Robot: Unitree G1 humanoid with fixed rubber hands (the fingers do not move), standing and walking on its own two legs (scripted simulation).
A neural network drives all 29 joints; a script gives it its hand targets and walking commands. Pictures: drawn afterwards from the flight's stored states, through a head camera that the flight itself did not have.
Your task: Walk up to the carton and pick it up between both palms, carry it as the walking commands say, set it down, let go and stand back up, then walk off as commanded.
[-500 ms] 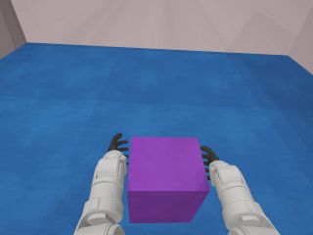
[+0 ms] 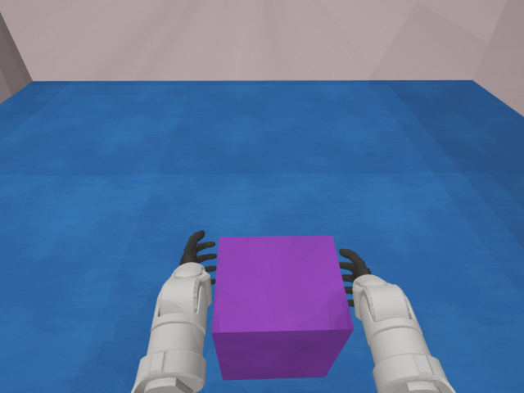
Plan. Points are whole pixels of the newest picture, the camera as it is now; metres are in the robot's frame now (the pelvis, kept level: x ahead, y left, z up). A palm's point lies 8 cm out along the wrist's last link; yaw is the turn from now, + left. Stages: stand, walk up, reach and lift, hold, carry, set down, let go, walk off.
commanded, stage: reach and lift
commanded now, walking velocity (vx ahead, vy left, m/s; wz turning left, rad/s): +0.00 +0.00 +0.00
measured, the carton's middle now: (275, 311) +0.30 +0.01 -0.04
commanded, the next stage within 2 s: hold in 1.00 s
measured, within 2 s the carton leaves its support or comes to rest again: neither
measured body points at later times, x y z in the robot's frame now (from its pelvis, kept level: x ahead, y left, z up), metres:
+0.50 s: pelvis -0.01 +0.01 +0.00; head -0.05 +0.02 +0.45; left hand +0.31 +0.15 +0.04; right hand +0.29 -0.13 +0.02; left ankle +0.06 +0.13 -0.73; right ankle +0.00 -0.12 -0.73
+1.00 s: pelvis -0.01 +0.02 +0.00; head -0.07 +0.03 +0.44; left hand +0.30 +0.15 +0.04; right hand +0.28 -0.12 +0.02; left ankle +0.06 +0.13 -0.73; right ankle +0.00 -0.12 -0.73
